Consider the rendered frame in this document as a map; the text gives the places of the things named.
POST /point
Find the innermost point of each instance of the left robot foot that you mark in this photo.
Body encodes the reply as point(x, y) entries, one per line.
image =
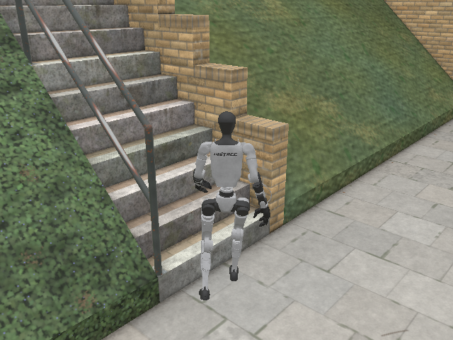
point(204, 294)

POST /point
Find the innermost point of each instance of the right robot shin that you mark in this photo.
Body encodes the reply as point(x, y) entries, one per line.
point(236, 251)

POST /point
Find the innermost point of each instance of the right robot hand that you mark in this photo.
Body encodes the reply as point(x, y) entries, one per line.
point(265, 217)

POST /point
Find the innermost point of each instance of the robot right forearm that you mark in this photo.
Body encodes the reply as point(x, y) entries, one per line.
point(260, 194)

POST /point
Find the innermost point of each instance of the left robot upper arm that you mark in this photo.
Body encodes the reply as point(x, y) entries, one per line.
point(201, 159)

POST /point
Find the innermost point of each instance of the robot left forearm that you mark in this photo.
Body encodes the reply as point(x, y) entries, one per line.
point(197, 181)

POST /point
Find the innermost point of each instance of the right robot upper arm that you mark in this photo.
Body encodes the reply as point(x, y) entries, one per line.
point(251, 160)

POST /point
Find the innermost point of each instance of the left robot hand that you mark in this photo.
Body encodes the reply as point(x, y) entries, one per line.
point(205, 184)

